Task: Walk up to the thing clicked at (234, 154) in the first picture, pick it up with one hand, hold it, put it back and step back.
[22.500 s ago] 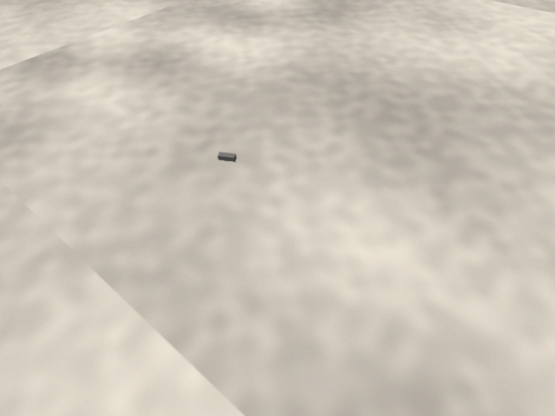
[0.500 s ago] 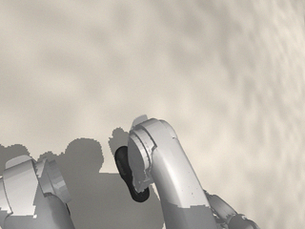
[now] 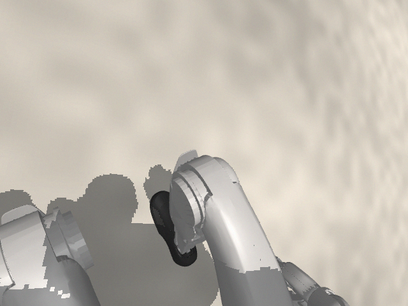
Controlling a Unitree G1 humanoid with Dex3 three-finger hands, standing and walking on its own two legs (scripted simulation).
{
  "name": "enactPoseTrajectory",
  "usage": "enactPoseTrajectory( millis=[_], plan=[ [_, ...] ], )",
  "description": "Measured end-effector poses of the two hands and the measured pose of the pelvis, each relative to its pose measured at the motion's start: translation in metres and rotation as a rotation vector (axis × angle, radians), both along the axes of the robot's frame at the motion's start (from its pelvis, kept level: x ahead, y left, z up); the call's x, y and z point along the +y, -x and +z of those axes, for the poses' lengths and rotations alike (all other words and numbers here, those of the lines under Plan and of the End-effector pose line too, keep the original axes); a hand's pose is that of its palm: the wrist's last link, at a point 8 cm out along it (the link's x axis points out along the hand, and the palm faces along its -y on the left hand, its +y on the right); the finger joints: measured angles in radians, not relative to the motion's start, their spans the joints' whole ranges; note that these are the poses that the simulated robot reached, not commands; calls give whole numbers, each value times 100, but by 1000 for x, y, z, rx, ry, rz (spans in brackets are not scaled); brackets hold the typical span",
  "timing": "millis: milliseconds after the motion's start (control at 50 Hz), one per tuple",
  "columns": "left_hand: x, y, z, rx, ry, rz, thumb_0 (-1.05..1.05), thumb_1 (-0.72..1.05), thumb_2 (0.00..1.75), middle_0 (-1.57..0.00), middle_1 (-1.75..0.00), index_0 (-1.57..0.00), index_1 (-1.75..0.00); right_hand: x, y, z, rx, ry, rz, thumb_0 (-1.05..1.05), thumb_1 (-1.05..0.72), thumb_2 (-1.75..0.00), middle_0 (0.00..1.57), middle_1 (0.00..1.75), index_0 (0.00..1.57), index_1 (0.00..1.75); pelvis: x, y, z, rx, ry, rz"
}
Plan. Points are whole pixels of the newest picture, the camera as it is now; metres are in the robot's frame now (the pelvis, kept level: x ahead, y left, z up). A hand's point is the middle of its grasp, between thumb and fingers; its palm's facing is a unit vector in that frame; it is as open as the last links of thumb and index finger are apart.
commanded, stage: close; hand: left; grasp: from above
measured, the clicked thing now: out of the picture +0.46 +0.36 -0.29
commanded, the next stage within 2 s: settle in 1.46 s
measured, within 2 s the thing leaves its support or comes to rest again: leaves its support in 1.86 s
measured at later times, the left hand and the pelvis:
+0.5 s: hand out of the picture +0.44 +0.35 -0.26, palm faces -0.47 -0.14 -0.87, open 10.8 cm; pelvis +0.00 +0.00 +0.00, yaw +0 degrees
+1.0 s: hand out of the picture +0.44 +0.34 -0.26, palm faces -0.45 -0.11 -0.89, open 8.4 cm; pelvis -0.01 +0.00 +0.00, yaw -1 degrees
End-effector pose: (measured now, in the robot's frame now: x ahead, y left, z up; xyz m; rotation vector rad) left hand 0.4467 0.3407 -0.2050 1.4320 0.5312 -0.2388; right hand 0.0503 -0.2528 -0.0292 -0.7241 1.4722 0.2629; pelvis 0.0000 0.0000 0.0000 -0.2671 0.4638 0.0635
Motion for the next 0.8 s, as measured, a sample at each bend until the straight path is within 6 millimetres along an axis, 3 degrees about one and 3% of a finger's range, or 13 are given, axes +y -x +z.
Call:
enactPoseTrajectory(
  millis=[200,560,800],
  plan=[
    [2,-4,8,-32,-42,4,0,-18,74,-31,-82,-32,-80,-2,-8,4,-48,17,16,0,-90,-90,20,30,20,30,3,3,1,3,5,-1],
    [13,-1,1,9,-22,41,0,5,53,-47,-69,-51,-65,7,-4,3,-8,0,9,0,-90,-90,20,30,20,30,5,0,3,8,15,0],
    [7,-1,3,-2,-24,-5,0,21,43,-58,-60,-63,-55,9,-3,1,-27,1,15,0,-90,-90,20,30,20,30,4,4,2,-7,12,-3]
  ],
)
